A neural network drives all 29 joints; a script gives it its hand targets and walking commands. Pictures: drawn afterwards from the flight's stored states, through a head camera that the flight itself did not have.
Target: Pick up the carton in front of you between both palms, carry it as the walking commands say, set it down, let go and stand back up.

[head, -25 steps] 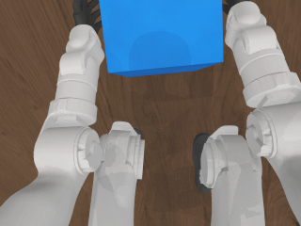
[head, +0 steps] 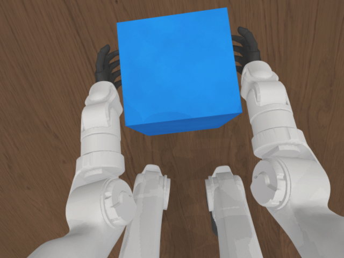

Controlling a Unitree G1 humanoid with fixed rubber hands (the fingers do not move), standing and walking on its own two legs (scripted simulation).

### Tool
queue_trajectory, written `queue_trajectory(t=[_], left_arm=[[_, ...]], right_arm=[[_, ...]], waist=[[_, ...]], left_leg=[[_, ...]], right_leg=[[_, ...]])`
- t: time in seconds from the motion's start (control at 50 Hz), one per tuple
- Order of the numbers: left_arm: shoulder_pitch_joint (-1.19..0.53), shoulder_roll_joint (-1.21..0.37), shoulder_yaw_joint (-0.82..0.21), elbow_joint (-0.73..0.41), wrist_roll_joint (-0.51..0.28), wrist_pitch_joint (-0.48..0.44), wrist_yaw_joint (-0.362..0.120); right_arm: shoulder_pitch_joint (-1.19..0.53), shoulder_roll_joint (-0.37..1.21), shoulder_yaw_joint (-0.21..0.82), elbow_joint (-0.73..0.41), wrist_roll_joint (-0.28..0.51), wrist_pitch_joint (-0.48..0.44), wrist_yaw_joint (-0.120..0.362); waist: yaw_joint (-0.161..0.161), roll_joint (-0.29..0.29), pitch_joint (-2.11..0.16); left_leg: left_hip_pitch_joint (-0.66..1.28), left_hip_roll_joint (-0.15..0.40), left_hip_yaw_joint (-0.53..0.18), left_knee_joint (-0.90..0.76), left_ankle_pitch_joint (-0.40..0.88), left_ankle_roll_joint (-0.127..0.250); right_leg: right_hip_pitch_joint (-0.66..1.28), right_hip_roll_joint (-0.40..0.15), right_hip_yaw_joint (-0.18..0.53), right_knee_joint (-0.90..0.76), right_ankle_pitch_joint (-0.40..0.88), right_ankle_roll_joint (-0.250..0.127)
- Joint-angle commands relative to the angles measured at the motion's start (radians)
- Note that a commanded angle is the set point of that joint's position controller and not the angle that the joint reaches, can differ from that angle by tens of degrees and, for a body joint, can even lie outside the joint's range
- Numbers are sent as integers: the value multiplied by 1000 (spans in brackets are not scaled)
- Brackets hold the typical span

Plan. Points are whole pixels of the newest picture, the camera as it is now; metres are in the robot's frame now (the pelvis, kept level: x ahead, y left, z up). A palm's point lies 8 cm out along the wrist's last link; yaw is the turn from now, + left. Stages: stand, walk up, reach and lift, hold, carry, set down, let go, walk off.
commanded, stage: reach and lift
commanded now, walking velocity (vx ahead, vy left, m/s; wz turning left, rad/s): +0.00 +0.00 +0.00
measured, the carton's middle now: (178, 86) +0.51 +0.02 -0.13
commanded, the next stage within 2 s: none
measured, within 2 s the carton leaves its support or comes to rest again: neither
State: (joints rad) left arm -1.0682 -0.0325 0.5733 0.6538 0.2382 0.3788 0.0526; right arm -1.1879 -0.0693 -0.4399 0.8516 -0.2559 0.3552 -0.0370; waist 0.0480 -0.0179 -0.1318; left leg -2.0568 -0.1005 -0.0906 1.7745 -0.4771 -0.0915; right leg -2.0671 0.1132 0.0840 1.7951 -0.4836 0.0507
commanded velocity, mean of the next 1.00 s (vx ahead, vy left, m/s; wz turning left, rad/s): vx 0.00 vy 0.00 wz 0.00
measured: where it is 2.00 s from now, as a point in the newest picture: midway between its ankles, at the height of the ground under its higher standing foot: (183, 216)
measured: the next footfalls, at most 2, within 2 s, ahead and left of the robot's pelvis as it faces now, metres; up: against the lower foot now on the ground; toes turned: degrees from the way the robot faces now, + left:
none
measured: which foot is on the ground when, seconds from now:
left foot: down 0.00-1.00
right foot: down 0.00-1.00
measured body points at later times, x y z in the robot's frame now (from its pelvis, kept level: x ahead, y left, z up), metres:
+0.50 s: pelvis +0.04 +0.00 +0.13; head +0.22 +0.00 +0.54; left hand +0.47 +0.17 +0.08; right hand +0.49 -0.14 +0.08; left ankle +0.12 +0.14 -0.45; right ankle +0.11 -0.12 -0.45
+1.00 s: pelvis +0.10 +0.01 +0.26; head +0.15 +0.00 +0.71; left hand +0.43 +0.16 +0.23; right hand +0.43 -0.15 +0.23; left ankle +0.12 +0.14 -0.45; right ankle +0.11 -0.12 -0.45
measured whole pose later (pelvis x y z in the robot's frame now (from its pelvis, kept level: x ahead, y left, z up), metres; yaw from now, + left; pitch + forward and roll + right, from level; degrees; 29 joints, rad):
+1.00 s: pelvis +0.10 +0.01 +0.26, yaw -1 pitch +15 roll +0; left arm -0.34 -0.14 0.32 0.50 0.21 0.37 0.03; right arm -0.35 0.13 -0.31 0.54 -0.20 0.37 -0.05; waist 0.02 0.00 -0.18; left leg -0.70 -0.06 -0.14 0.77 -0.34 -0.03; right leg -0.70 0.07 0.14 0.78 -0.34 0.02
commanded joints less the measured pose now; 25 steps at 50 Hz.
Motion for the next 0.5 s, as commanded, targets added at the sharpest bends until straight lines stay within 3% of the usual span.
queue_trajectory(t=[0.0,0.22,0.48], left_arm=[[-712,-1003,-552,27,-162,-3,-257],[-514,-1084,-702,-37,-223,12,-266],[-250,-1108,-705,6,-183,-24,-265]], right_arm=[[-555,1083,407,0,151,-7,243],[-396,1197,587,-135,236,8,245],[-132,1228,569,-120,188,-25,230]], waist=[[11,-20,-1062],[16,-42,-1067],[-6,-11,-828]], left_leg=[[596,-71,206,-201,124,47],[802,-74,176,-342,206,46],[1021,-68,119,-590,206,58]], right_leg=[[620,66,-164,-231,98,-38],[825,71,-146,-371,186,-20],[1058,55,-89,-620,205,-28]])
